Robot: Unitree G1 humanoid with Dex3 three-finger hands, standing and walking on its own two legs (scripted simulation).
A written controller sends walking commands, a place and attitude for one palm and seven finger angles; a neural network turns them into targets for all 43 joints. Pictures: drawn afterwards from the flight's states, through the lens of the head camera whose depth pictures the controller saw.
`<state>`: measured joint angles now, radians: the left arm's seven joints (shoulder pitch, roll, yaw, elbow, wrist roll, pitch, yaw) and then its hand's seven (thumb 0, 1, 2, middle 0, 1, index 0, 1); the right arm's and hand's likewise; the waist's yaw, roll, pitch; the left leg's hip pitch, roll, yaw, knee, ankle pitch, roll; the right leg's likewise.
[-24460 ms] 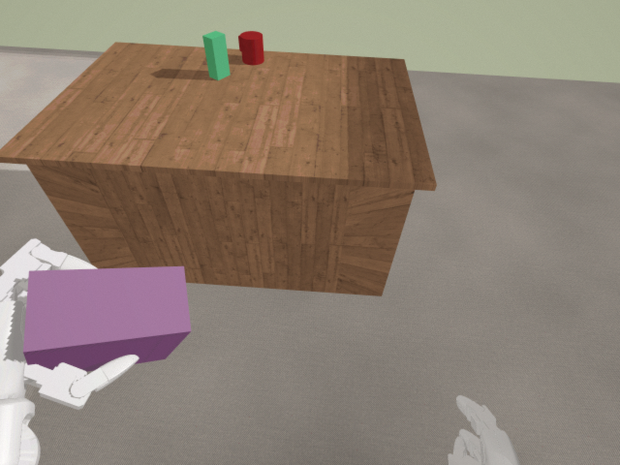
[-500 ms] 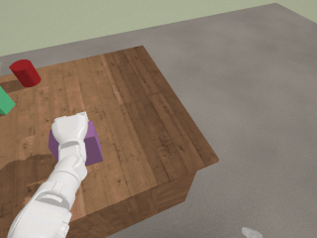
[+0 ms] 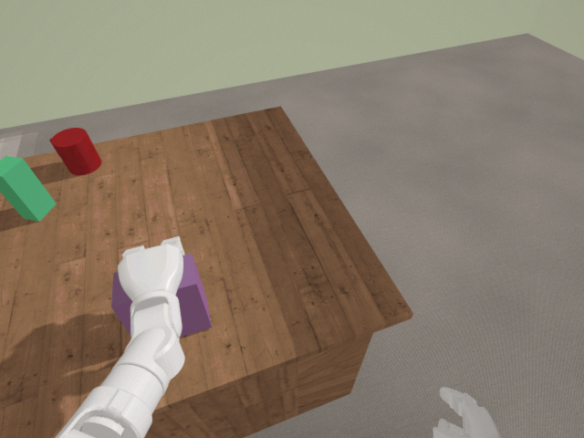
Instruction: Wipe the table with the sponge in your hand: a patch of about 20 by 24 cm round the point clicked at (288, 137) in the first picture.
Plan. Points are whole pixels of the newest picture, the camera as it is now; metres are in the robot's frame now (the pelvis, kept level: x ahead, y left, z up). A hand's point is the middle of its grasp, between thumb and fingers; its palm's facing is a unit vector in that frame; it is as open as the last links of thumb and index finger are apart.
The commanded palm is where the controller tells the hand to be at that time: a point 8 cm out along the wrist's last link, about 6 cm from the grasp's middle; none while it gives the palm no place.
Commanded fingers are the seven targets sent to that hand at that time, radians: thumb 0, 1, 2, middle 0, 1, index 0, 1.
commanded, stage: wipe back along the middle lane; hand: left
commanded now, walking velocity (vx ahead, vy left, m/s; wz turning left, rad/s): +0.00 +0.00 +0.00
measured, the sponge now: (168, 308) +0.32 +0.25 -0.06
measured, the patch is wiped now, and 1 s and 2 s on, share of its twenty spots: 0.75 0.85 0.90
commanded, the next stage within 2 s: slide across to the third lane in 0.42 s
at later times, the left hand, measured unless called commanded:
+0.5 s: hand (172, 322) +0.27 +0.21 -0.01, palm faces -0.04 -0.06 -1.00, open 10.7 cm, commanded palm +0.23 +0.20 +0.03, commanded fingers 0.00 0.10 1.30 -1.20 -1.60 -1.20 -1.60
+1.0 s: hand (199, 317) +0.28 +0.17 +0.00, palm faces -0.08 -0.06 -1.00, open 10.7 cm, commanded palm +0.26 +0.15 +0.05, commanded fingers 0.00 0.10 1.30 -1.20 -1.60 -1.20 -1.60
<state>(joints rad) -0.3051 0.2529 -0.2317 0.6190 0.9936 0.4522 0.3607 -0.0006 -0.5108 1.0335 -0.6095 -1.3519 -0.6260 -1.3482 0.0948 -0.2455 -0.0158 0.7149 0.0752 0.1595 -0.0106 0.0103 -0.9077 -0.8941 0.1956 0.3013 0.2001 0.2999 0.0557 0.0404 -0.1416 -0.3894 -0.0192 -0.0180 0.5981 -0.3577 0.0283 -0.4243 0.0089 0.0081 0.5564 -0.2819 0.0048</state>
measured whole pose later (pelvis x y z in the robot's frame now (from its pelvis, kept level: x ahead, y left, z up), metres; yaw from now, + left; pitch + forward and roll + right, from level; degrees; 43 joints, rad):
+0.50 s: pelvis -0.01 -0.01 +0.00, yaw +0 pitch +6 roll +0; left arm -0.13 0.22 -0.29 0.43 1.02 0.48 0.34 0.00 -0.51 1.03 -0.61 -1.35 -0.63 -1.35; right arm 0.06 -0.23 0.00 0.68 0.08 0.16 0.00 0.01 -0.91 -0.89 0.20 0.30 0.20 0.30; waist 0.08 0.05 -0.13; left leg -0.34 -0.01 -0.02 0.59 -0.35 0.01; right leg -0.40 0.01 0.01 0.59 -0.29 -0.01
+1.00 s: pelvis -0.03 -0.02 +0.00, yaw +0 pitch +4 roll +0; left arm -0.28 0.18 -0.35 0.57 0.99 0.46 0.33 -0.01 -0.53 1.03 -0.65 -1.31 -0.67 -1.30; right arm 0.06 -0.23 -0.01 0.72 0.08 0.12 -0.03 0.01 -0.91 -0.89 0.19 0.30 0.20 0.30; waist 0.08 0.06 -0.10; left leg -0.34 -0.01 -0.02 0.57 -0.30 0.00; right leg -0.39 0.02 0.00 0.57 -0.25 -0.02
